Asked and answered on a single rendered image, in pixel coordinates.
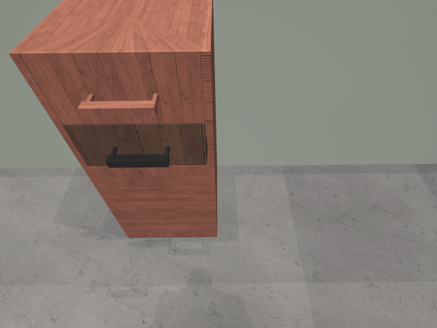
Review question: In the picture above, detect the handle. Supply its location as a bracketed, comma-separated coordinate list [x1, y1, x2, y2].
[78, 100, 158, 118]
[106, 146, 170, 168]

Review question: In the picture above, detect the drawer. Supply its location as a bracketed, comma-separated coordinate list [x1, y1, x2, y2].
[65, 123, 208, 166]

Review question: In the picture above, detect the cabinet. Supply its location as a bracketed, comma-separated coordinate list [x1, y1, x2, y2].
[9, 0, 217, 238]

